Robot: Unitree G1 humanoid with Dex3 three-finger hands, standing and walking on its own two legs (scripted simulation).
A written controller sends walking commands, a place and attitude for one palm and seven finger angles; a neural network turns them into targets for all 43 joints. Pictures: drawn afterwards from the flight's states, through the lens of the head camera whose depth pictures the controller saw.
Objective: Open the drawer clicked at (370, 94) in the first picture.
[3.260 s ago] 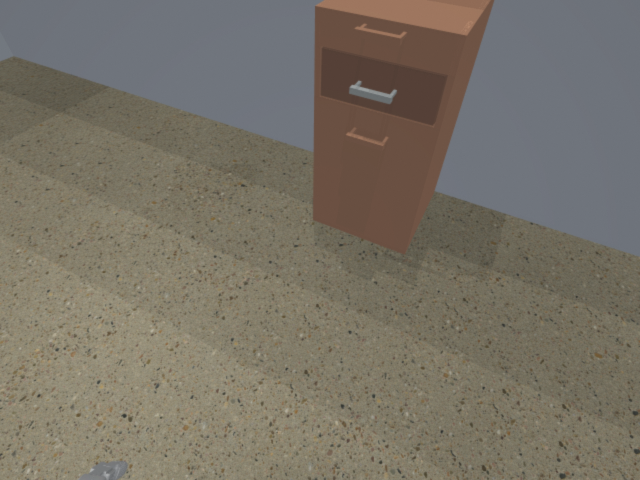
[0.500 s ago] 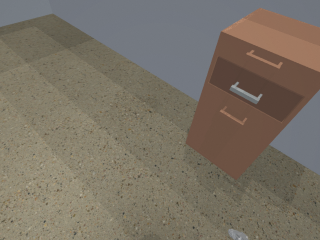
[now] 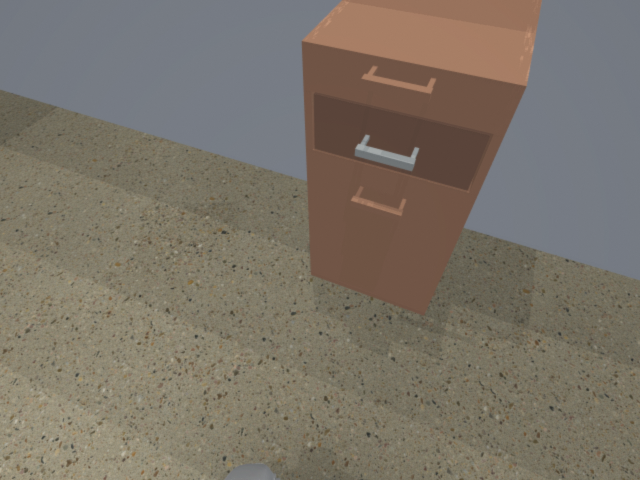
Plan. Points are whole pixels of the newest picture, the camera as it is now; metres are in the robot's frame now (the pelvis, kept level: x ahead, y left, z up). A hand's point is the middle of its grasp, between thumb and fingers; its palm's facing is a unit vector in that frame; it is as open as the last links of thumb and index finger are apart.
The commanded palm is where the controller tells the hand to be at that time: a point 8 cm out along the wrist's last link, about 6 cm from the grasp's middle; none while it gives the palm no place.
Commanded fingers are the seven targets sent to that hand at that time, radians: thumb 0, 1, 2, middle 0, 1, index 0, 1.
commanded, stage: turn to face it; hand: left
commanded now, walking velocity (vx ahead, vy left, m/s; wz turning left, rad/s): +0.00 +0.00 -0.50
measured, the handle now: (387, 151) +0.78 -0.09 -0.08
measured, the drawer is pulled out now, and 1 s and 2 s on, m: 0.00 0.00 0.00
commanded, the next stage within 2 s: take the last steps up to it in 0.38 s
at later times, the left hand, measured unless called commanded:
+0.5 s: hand (190, 479) +0.14 +0.20 -0.16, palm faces -0.25 -0.94 -0.22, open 7.4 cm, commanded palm none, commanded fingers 0.00 0.90 0.90 -0.20 -0.30 -0.20 -0.30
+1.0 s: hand out of the picture +0.09 +0.21 -0.19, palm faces -0.27 -0.95 -0.16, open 7.4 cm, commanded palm none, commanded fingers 0.00 0.90 0.90 -0.20 -0.30 -0.20 -0.30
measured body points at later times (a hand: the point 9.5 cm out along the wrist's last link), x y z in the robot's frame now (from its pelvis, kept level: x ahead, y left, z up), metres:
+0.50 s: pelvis -0.01 +0.03 +0.00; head +0.03 +0.02 +0.45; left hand +0.15 +0.25 -0.14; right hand -0.05 -0.20 -0.15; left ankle +0.01 +0.15 -0.74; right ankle -0.06 -0.08 -0.72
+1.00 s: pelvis +0.07 +0.02 +0.00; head +0.08 +0.04 +0.44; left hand +0.11 +0.26 -0.17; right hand +0.04 -0.22 -0.14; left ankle +0.11 +0.12 -0.74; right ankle -0.04 -0.07 -0.68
